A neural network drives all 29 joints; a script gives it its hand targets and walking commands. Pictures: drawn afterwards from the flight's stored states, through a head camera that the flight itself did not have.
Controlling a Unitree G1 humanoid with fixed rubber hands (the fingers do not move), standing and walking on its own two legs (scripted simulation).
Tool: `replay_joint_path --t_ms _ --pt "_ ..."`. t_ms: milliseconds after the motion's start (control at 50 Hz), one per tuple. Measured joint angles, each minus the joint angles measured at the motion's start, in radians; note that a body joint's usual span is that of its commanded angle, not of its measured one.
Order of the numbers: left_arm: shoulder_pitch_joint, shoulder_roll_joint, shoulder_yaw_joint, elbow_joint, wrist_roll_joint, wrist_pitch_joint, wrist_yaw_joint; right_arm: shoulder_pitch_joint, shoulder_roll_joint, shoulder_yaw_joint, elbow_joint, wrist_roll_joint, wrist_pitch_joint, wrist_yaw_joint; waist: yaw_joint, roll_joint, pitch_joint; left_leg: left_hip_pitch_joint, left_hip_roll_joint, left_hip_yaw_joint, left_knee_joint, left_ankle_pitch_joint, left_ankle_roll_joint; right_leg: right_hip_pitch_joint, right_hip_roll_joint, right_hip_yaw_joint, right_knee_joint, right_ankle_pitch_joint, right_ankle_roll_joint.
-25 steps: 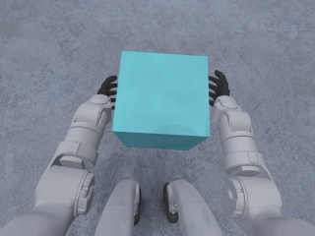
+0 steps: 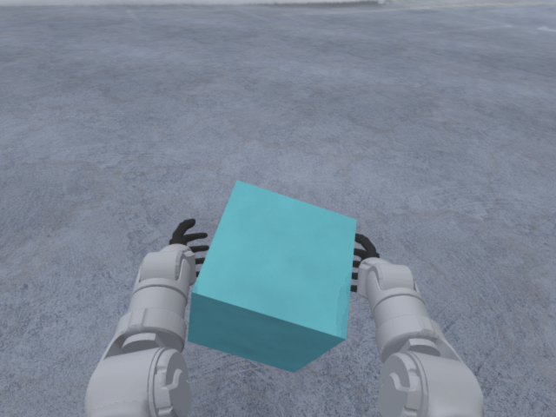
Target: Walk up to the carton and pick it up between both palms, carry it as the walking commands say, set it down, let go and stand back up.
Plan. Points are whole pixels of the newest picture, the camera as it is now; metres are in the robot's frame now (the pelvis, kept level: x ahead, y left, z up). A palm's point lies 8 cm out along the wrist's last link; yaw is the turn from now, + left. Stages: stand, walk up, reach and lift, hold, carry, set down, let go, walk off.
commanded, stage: reach and lift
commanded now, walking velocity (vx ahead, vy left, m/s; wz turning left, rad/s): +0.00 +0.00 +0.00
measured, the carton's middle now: (267, 283) +0.36 +0.01 +0.00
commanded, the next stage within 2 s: hold in 1.10 s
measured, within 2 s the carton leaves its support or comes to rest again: neither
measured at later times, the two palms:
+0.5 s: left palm (176, 264) +0.35 +0.16 +0.06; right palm (364, 264) +0.34 -0.15 +0.07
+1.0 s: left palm (173, 277) +0.33 +0.16 +0.05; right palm (362, 265) +0.33 -0.14 +0.08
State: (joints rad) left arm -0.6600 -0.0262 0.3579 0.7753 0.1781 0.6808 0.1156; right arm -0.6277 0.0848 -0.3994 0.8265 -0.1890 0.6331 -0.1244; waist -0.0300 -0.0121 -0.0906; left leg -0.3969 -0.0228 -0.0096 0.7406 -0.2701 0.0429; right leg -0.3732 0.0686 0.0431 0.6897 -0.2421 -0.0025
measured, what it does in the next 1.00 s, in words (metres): stands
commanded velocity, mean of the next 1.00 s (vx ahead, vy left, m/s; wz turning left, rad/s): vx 0.00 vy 0.00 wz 0.00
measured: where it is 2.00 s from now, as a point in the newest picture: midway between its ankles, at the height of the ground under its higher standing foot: outside the picture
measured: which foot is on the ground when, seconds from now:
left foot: down 0.00-1.00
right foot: down 0.00-1.00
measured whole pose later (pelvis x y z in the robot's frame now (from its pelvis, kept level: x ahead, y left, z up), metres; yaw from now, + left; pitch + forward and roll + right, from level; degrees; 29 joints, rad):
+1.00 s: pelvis +0.03 +0.02 +0.01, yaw +0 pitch -4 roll -3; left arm -0.41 -0.08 0.18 0.51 0.18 0.78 0.08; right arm -0.37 0.14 -0.38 0.40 -0.19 0.73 -0.02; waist 0.01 -0.01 -0.09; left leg -0.31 -0.02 -0.01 0.68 -0.29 0.06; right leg -0.27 0.07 0.05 0.58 -0.24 0.01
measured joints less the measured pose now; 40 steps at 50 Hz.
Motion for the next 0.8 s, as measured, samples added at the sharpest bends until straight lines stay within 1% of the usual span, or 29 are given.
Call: replay_joint_path --t_ms 120,240,320,440,500,580,680,800 --pt "0.0 -0.011 0.0 0.0 0.0 -0.024 -0.012 0.011 0.001 0.0 -0.08 0.0 0.042 0.001 0.011 0.0 0.0 0.0 0.0 0.0 -0.003 -0.005 0.002 0.007 0.0 0.001 -0.016 0.0 0.001" --pt "0.005 -0.013 -0.021 -0.002 0.0 -0.028 -0.016 0.023 0.001 0.0 -0.117 0.0 0.059 0.005 0.019 0.0 0.0 0.018 0.0 0.0 -0.014 -0.014 0.007 0.033 -0.001 0.002 -0.044 0.0 0.005" --pt "0.031 -0.017 -0.065 -0.026 0.0 -0.008 -0.016 0.063 0.001 0.0 -0.156 0.0 0.07 0.033 0.02 0.0 0.0 0.038 0.0 0.0 -0.026 -0.019 0.01 0.058 -0.001 0.003 -0.067 0.0 0.007" --pt "0.112 -0.044 -0.115 -0.107 0.0 0.015 -0.017 0.154 0.004 0.002 -0.265 0.0 0.095 0.09 0.027 0.0 0.0 0.063 0.0 0.0 -0.044 -0.024 0.014 0.088 -0.002 0.005 -0.096 0.0 0.009" --pt "0.16 -0.054 -0.136 -0.156 0.0 0.028 -0.021 0.192 0.012 0.011 -0.322 0.0 0.105 0.103 0.031 0.0 0.0 0.069 0.0 0.0 -0.051 -0.024 0.015 0.095 -0.003 0.005 -0.104 0.0 0.009" --pt "0.213 -0.056 -0.158 -0.212 0.001 0.05 -0.03 0.219 0.031 0.018 -0.375 0.0 0.109 0.106 0.035 0.0 0.0 0.073 0.0 0.0 -0.056 -0.023 0.015 0.097 -0.003 0.005 -0.106 0.0 0.009" --pt "0.247 -0.056 -0.167 -0.253 0.001 0.072 -0.035 0.224 0.043 0.018 -0.393 0.0 0.109 0.108 0.037 0.0 0.0 0.078 0.0 0.0 -0.058 -0.022 0.015 0.101 -0.003 0.005 -0.105 0.0 0.009" --pt "0.248 -0.056 -0.167 -0.257 0.001 0.085 -0.035 0.226 0.045 0.018 -0.394 0.0 0.104 0.109 0.037 0.0 0.0 0.083 0.0 0.0 -0.058 -0.022 0.015 0.105 -0.003 0.005 -0.105 0.001 0.009"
